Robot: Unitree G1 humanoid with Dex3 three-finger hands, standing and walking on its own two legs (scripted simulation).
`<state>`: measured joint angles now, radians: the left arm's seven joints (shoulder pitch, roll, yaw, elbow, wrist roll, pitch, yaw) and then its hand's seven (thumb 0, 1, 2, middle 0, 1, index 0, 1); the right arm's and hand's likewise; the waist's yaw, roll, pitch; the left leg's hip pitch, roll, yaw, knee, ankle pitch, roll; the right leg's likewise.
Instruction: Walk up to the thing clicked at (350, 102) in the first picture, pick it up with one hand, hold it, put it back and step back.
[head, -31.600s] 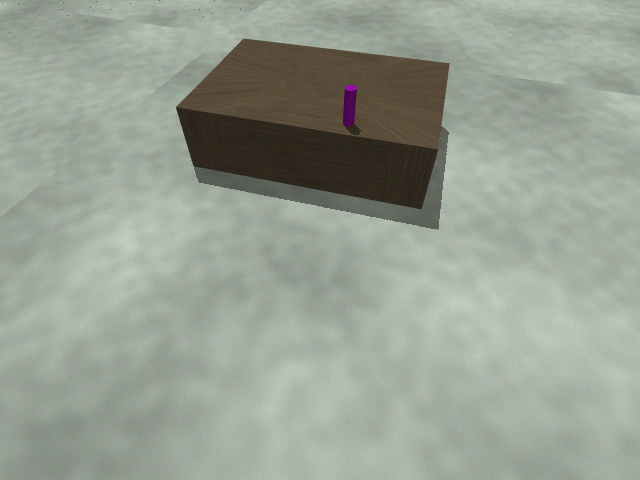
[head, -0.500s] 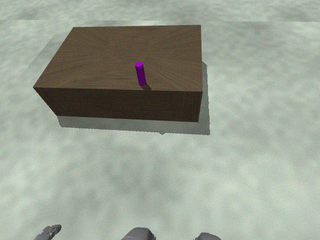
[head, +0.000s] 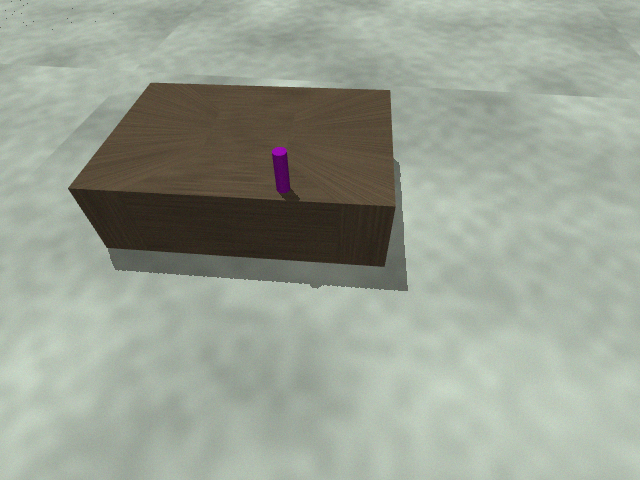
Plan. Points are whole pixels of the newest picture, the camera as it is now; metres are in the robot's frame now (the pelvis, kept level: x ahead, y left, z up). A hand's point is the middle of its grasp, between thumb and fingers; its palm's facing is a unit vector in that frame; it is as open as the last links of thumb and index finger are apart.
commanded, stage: step back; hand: left
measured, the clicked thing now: (281, 170) +1.08 +0.21 -0.35
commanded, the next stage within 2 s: stand in 0.54 s
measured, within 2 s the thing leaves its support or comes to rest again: neither
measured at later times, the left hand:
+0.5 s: hand (134, 474) +0.16 +0.28 -0.14, palm faces -0.04 -0.93 -0.38, open 7.4 cm
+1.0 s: hand out of the picture +0.10 +0.26 -0.14, palm faces -0.05 -0.94 -0.33, open 7.4 cm
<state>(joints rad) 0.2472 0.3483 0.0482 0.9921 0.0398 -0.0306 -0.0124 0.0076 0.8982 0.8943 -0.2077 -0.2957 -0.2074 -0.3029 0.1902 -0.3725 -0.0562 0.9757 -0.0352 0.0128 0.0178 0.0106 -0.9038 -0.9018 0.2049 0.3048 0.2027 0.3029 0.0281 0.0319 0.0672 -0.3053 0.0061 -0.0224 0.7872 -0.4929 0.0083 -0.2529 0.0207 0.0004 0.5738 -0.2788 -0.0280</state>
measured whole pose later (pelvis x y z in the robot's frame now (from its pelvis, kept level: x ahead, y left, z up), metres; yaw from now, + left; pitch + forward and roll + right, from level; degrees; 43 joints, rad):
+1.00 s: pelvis +0.01 +0.01 +0.02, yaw -1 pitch -4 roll +0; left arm 0.08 0.34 0.00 1.14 0.01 -0.01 -0.01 0.01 0.90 0.89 -0.21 -0.30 -0.21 -0.30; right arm 0.08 -0.34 -0.02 1.14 -0.01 -0.01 0.01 0.01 -0.90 -0.90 0.20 0.30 0.20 0.30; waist -0.01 0.00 0.07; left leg -0.10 0.02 0.02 0.32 -0.16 -0.01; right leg -0.10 0.00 0.01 0.32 -0.16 0.01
